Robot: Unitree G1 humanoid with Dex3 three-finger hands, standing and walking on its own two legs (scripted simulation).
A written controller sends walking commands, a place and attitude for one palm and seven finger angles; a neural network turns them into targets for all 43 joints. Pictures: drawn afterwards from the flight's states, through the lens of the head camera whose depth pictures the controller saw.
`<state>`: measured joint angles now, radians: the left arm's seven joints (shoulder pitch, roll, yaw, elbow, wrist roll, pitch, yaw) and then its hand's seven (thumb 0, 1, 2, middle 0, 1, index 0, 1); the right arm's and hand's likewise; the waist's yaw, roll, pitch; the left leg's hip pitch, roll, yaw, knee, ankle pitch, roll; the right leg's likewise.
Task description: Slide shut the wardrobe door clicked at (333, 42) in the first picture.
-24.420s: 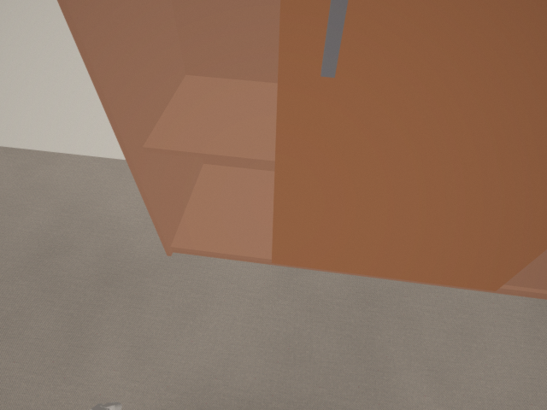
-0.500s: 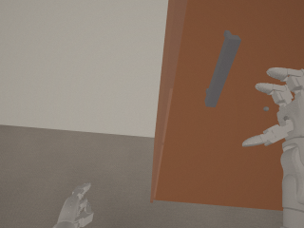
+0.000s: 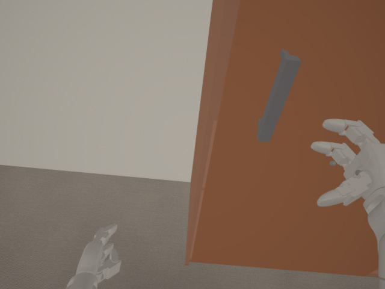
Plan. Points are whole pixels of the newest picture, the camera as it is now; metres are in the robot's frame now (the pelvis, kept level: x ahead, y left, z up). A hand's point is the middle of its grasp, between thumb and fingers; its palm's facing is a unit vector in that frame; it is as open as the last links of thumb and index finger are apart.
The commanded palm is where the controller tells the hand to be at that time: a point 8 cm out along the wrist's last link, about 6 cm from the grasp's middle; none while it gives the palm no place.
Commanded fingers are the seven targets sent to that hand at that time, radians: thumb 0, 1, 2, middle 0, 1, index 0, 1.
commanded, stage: draw the hand back to the body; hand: right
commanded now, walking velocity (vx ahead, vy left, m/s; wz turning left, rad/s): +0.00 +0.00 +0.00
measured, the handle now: (273, 97) +0.45 -0.17 +0.24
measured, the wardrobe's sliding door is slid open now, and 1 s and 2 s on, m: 0.01 0.01 0.01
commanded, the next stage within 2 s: step back with the hand held close in 1.32 s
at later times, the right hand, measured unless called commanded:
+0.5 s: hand (362, 195) +0.22 -0.26 +0.19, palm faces +0.45 +0.86 -0.25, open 13.2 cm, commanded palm +0.17 -0.30 +0.20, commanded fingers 0.00 -0.14 -0.53 0.23 0.75 0.23 0.75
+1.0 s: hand (364, 215) +0.21 -0.28 +0.15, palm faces +0.45 +0.81 -0.37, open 8.3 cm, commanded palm +0.16 -0.31 +0.18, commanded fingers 0.00 -0.90 -0.90 0.20 0.30 0.20 0.30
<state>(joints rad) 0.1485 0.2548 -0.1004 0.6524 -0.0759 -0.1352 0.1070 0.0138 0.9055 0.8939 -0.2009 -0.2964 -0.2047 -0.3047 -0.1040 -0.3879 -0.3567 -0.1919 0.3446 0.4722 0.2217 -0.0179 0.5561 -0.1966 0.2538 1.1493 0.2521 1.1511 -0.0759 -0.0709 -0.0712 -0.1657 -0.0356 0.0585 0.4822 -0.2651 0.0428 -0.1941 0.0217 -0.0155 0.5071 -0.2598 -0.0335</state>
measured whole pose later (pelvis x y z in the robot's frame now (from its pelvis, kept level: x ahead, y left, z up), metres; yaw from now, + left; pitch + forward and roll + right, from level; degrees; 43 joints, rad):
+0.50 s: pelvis +0.00 -0.01 +0.00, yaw -1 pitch -4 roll +1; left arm 0.19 0.22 -0.07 0.66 0.00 -0.14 0.06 0.01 0.91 0.89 -0.20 -0.30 -0.21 -0.30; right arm 0.22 -0.34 -0.30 -0.37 0.12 0.01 -0.09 -0.01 0.20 -0.37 0.24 0.94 0.24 0.94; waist -0.08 -0.05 0.00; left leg -0.14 -0.02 0.06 0.46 -0.25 0.03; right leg -0.17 0.04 -0.01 0.49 -0.25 -0.05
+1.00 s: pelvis +0.02 -0.01 +0.01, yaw +0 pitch -4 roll +1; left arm 0.19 0.24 -0.01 0.64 0.00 -0.10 0.06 0.01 0.91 0.89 -0.20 -0.30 -0.20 -0.30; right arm 0.44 -0.35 -0.33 -0.36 0.08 -0.07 -0.09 0.00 -0.68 -0.80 0.22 0.42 0.22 0.42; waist -0.08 -0.05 0.00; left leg -0.09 -0.03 0.04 0.40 -0.25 0.03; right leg -0.12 0.03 -0.03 0.43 -0.25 -0.05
